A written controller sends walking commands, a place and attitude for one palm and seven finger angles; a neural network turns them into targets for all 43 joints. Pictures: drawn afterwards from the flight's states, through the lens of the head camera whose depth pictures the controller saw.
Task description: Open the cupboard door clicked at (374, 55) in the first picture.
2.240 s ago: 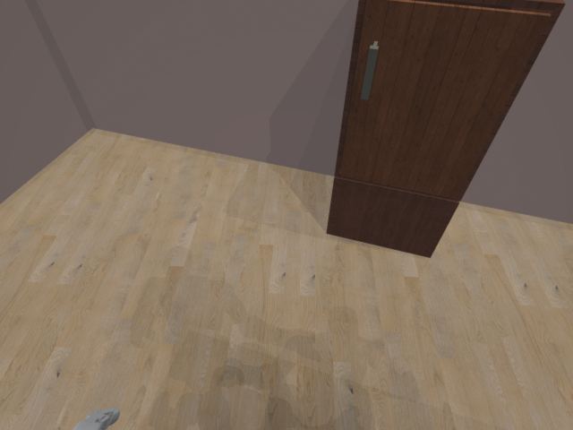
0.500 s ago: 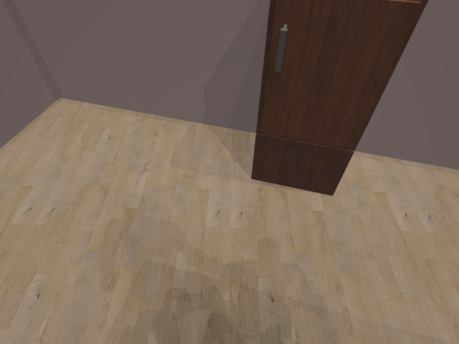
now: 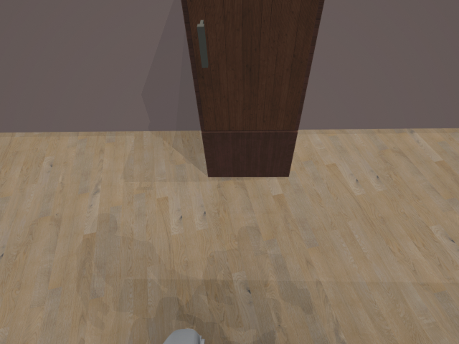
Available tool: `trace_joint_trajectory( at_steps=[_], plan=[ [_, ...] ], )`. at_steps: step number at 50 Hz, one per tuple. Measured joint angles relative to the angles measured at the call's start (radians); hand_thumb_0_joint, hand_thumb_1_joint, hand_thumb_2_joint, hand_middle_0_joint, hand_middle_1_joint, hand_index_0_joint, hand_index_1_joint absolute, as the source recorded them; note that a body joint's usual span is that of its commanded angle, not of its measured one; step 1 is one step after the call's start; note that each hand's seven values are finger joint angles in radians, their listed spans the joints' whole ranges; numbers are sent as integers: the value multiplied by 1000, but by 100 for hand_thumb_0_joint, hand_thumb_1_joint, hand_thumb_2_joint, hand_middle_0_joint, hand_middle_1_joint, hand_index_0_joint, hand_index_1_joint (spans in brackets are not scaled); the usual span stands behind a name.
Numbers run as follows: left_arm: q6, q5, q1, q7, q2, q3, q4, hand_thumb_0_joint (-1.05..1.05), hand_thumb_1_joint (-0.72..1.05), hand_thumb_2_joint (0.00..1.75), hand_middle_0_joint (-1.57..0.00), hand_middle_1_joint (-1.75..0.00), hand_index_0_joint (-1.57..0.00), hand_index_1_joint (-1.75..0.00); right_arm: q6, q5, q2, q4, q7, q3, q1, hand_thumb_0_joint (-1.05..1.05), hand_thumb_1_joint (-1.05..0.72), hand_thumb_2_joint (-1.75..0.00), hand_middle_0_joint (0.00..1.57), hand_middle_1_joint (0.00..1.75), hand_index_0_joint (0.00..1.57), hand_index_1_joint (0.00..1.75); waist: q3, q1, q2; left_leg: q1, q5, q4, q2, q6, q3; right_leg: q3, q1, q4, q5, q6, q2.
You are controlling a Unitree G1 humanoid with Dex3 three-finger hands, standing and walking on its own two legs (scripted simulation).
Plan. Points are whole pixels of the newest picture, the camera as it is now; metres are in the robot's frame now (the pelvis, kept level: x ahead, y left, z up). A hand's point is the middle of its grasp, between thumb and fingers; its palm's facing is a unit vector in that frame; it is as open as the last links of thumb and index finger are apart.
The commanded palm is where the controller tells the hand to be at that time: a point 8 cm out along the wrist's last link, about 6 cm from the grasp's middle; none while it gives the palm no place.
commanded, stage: walk to a spot facing it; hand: left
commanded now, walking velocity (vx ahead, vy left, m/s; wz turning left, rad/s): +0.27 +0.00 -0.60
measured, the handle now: (203, 44) +1.02 +0.19 +0.02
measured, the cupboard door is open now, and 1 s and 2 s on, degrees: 0 0 0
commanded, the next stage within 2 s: turn to face it in 0.84 s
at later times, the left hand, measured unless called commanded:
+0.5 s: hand (124, 293) +0.24 +0.27 -0.18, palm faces -0.23 -0.95 -0.20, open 7.4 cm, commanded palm none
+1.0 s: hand (198, 230) +0.40 +0.13 -0.17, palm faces -0.57 -0.78 -0.24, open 7.4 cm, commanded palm none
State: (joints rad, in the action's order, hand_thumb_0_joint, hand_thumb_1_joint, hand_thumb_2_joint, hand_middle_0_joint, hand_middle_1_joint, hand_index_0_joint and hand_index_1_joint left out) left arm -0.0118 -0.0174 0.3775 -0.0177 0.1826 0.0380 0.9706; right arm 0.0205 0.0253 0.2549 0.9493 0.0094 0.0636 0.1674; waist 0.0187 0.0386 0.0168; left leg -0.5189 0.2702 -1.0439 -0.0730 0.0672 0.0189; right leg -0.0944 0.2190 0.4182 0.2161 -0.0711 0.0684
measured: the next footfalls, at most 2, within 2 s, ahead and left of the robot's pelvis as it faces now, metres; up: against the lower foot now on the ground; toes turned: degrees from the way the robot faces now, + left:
left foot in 0.26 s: +0.15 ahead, +0.16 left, +0.00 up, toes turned -6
right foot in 0.80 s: +0.19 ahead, -0.08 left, +0.00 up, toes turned -35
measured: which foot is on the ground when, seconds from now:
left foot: up 0.00-0.24, down 0.26-0.78, up 0.80-1.00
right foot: down 0.00-0.26, up 0.28-0.78, down 0.80-1.00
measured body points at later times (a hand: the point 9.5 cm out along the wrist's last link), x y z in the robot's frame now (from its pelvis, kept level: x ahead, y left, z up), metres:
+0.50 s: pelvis +0.12 +0.08 +0.00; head +0.15 +0.11 +0.45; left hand +0.25 +0.33 -0.16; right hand +0.10 -0.16 -0.13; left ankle +0.11 +0.16 -0.75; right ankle +0.07 -0.06 -0.64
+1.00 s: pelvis +0.20 +0.04 -0.02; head +0.22 +0.01 +0.43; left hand +0.43 +0.17 -0.15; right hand +0.10 -0.19 -0.17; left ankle +0.29 +0.18 -0.67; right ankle +0.16 -0.06 -0.75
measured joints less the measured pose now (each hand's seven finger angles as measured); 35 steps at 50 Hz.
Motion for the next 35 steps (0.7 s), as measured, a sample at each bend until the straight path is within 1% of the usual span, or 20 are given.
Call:
trace_joint_trajectory(
  at_steps=[4,9,11,13,14,16,17,19,20,22,25,28,32,35],
  plan=[
    [-9,-4,19,1,1,5,7,1,90,90,-21,-30,-20,-30,-6,-1,2,-9,-3,3,-8,0,-90,-89,20,30,20,30,-17,10,0,11,0,89,-2,5,-11,-36,-23,-31,1,8,12],
    [-8,-9,29,6,9,12,7,1,90,90,-21,-30,-20,-30,-17,-10,-15,-23,-6,-5,-21,0,-91,-89,20,30,20,30,-28,34,-15,67,52,262,23,-4,-7,-86,-49,-22,38,31,15],
    [-2,-9,31,8,17,17,7,1,90,90,-21,-30,-20,-30,-28,-15,-28,-34,-8,-12,-27,0,-91,-89,20,30,20,30,-30,41,-29,113,56,364,41,-12,0,-111,-53,6,69,45,14],
    [6,-4,37,8,27,24,4,1,90,90,-21,-30,-20,-30,-51,-19,-38,-51,-12,-25,-26,0,-90,-89,20,30,20,30,-34,37,-37,189,4,510,46,-23,11,-135,-37,83,124,61,24],
    [12,1,29,7,35,29,10,1,90,90,-21,-30,-20,-30,-62,-17,-48,-52,-16,-29,-29,0,-90,-89,20,30,20,30,-31,30,-49,193,-23,505,50,-48,26,-130,-6,175,182,59,22],
    [28,0,6,5,51,41,23,1,91,90,-21,-30,-20,-30,-64,-12,-69,-59,-17,-43,-22,0,-90,-89,20,30,20,30,-24,25,-68,215,9,470,43,-87,67,-59,82,407,275,68,5],
    [34,-4,-5,2,59,46,25,1,91,90,-21,-30,-20,-30,-63,-9,-79,-60,-18,-48,-11,0,-90,-89,20,30,20,30,-24,20,-72,237,24,478,36,-96,85,-18,125,504,278,75,-7],
    [41,-11,-33,-7,75,56,19,1,91,90,-20,-30,-20,-30,-62,-7,-95,-56,-24,-56,17,0,-90,-89,20,30,20,30,-21,8,-75,284,29,519,24,-99,113,50,201,642,233,89,-35],
    [44,-12,-50,-10,83,59,11,1,91,90,-20,-30,-20,-30,-62,-6,-100,-50,-28,-59,32,0,-90,-89,20,30,20,30,-16,3,-76,304,26,540,20,-99,125,72,234,690,205,96,-49],
    [47,-12,-84,-13,93,63,-11,1,91,90,-20,-30,-19,-30,-63,-6,-108,-33,-35,-62,60,0,-90,-89,20,30,20,30,-2,-4,-75,338,23,573,14,-103,149,95,291,752,159,108,-71],
    [54,-11,-130,-13,97,66,-37,1,91,90,-20,-30,-19,-30,-61,-9,-100,-5,-47,-51,98,0,-92,-89,20,30,20,30,18,-16,-69,375,34,598,8,-108,189,107,346,775,108,119,-96],
    [67,-12,-175,-15,90,65,-52,1,91,90,-20,-30,-19,-30,-55,-8,-88,23,-49,-44,134,0,-92,-89,20,30,20,30,38,-31,-61,403,56,603,4,-110,228,120,366,732,70,126,-115],
    [80,-12,-231,-18,73,55,-58,1,91,90,-20,-30,-19,-30,-45,-4,-76,51,-48,-34,173,0,-91,-89,20,30,20,30,63,-57,-50,431,98,586,-4,-104,281,152,341,594,63,124,-130],
    [81,-12,-270,-20,56,43,-63,1,91,90,-20,-30,-19,-30,-38,-1,-70,65,-44,-26,194,0,-91,-89,20,30,20,30,82,-80,-38,445,142,552,-16,-92,320,181,291,459,92,109,-125]
  ],
)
